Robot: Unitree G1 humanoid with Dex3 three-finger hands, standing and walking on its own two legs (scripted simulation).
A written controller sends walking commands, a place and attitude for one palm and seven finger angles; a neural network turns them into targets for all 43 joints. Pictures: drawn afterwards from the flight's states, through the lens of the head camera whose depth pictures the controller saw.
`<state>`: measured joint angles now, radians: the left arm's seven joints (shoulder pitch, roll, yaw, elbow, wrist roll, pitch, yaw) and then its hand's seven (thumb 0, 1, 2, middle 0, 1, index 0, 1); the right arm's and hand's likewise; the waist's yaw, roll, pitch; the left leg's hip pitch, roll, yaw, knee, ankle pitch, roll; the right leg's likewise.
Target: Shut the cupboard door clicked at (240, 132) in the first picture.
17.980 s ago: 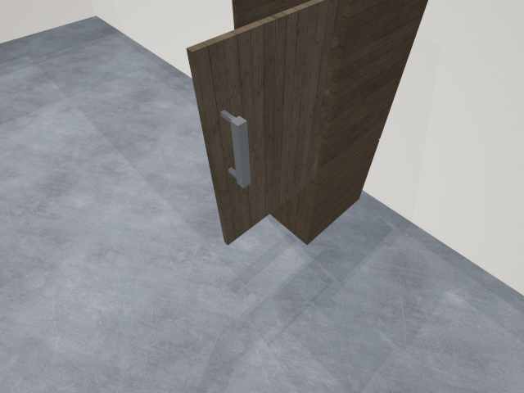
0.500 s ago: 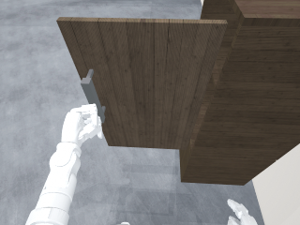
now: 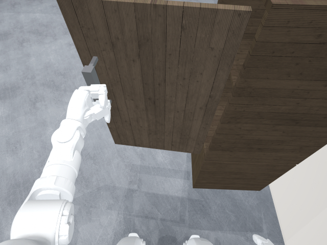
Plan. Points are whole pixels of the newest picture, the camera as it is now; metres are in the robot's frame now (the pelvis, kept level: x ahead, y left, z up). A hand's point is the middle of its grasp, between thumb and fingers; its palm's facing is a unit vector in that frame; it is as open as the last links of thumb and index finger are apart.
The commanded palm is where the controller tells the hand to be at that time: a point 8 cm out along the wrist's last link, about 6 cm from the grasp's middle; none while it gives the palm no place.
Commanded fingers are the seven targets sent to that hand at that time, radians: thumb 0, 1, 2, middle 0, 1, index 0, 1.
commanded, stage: push the door shut along its arc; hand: left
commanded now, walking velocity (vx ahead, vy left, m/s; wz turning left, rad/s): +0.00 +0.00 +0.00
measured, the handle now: (100, 89) +0.50 +0.17 +0.07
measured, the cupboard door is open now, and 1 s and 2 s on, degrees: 85 69 59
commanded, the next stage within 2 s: pull the fist back off the door in 1.36 s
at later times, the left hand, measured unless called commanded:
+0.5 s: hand (119, 89) +0.50 +0.12 +0.08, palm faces -0.30 -0.95 -0.04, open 3.1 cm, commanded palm +0.50 +0.15 +0.08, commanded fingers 0.00 0.90 0.90 -1.30 -1.50 -1.30 -1.50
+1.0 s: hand (140, 77) +0.53 +0.06 +0.08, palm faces -0.42 -0.91 -0.02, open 3.0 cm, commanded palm +0.54 +0.10 +0.08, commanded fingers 0.00 0.90 0.90 -1.30 -1.50 -1.30 -1.50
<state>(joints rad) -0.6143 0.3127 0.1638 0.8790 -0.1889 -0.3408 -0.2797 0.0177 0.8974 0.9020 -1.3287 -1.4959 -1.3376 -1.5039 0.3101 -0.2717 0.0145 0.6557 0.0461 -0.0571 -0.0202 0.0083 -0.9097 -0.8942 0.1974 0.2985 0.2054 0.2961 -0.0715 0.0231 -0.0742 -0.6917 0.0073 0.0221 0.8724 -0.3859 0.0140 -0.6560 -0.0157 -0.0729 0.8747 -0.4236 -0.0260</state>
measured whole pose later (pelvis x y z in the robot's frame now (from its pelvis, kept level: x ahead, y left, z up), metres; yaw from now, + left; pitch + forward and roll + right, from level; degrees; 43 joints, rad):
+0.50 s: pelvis -0.01 +0.01 -0.02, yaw -1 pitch +19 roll -2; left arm -1.00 0.43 0.19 1.18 -0.14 -0.31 -0.36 0.02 0.90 0.90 -1.30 -1.50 -1.30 -1.50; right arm 0.37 -0.28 0.02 0.68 0.02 -0.05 -0.01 0.01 -0.91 -0.89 0.20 0.30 0.21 0.30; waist -0.16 0.03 -0.08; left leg -0.92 0.02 0.02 1.00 -0.41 0.03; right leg -0.87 -0.01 -0.08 0.96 -0.43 -0.01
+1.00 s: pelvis +0.00 +0.01 -0.02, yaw -3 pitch +22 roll -2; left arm -1.12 0.44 0.23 1.24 -0.09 -0.27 -0.41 0.01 0.88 0.92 -1.30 -1.50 -1.30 -1.50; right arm 0.41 -0.27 0.03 0.65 -0.01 -0.02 0.00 0.00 -0.91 -0.89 0.20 0.30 0.21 0.30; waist -0.22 0.05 -0.09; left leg -0.95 0.04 0.04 1.02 -0.44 0.03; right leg -0.91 0.01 -0.05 0.99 -0.45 -0.01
